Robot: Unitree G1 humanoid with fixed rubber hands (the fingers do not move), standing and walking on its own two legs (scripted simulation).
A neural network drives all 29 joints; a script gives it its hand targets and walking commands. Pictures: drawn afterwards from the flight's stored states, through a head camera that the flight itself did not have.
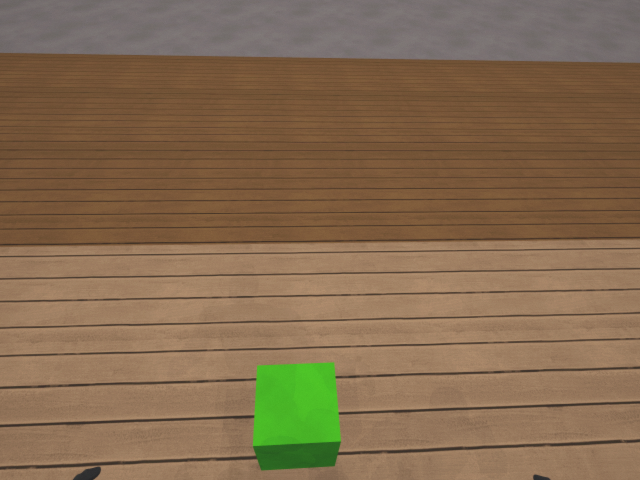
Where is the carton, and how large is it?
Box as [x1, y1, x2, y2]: [253, 362, 340, 469]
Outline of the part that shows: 333,362 257,365 253,447 261,469 334,465 340,442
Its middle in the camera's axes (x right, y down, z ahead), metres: -0.07 +0.49 +1.08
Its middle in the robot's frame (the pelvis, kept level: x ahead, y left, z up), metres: +0.41 +0.05 -0.66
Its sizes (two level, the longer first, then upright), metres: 0.210 0.200 0.250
